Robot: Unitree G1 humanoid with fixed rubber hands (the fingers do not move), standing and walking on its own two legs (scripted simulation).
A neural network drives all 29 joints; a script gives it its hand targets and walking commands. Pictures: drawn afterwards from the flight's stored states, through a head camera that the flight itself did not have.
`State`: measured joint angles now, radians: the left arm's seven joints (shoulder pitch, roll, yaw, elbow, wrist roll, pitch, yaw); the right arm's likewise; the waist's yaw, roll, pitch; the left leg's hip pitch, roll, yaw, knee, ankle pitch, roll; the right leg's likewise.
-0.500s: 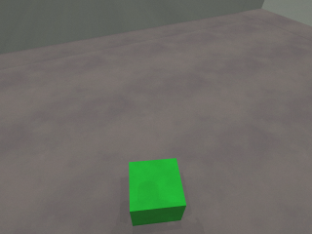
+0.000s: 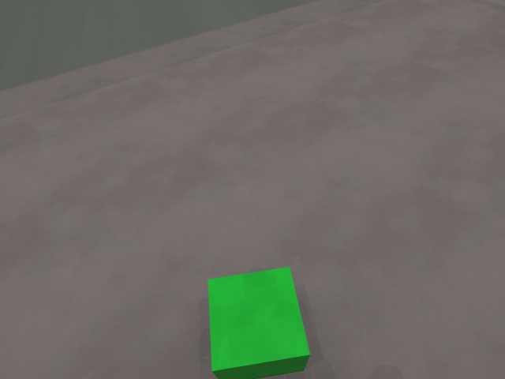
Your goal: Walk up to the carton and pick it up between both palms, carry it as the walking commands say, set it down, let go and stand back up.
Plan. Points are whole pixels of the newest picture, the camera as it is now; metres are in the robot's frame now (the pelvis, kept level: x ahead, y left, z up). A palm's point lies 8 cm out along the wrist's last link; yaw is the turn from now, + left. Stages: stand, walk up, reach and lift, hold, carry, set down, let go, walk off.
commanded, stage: walk up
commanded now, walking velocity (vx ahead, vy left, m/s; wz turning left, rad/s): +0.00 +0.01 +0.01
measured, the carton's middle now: (256, 325) +0.41 +0.03 -0.65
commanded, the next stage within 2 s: stand in 1.06 s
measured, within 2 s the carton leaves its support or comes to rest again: neither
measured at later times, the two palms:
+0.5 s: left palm out of the picture -0.04 +0.31 -0.14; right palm out of the picture +0.01 -0.19 -0.10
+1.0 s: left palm out of the picture -0.08 +0.26 -0.14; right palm out of the picture -0.09 -0.17 -0.14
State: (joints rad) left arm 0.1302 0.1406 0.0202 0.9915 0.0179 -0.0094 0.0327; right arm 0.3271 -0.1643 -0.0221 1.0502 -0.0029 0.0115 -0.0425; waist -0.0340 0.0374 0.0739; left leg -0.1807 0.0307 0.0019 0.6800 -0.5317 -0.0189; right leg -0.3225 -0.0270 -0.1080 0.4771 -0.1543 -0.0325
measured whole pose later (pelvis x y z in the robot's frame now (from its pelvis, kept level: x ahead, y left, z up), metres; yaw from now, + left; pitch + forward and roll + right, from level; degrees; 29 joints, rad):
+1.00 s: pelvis -0.07 +0.05 +0.01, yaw +0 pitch -2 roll +0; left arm 0.31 0.14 0.01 1.12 0.01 -0.01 0.04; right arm 0.31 -0.15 -0.01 1.14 -0.02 0.00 -0.03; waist -0.01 0.00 0.03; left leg -0.18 -0.02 0.09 0.37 -0.16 0.05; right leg -0.10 -0.02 -0.04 0.38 -0.25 0.00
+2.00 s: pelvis -0.08 +0.02 -0.01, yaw +0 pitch +5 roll +0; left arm 0.13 0.20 -0.06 0.80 -0.09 0.26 0.05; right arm 0.14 -0.22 0.04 0.81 0.10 0.24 -0.04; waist 0.02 0.00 0.00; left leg -0.44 0.01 0.05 0.61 -0.25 0.02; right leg -0.38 0.00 -0.06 0.64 -0.35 -0.03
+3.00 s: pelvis -0.14 +0.02 -0.08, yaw -2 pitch +22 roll +0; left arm -0.53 0.21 0.20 0.63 -0.04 0.42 0.02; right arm -0.61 -0.31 -0.12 0.74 0.04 0.41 0.07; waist 0.03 -0.01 0.08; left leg -1.10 0.02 -0.01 1.02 -0.30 -0.01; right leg -1.04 0.04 -0.03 1.07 -0.40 -0.04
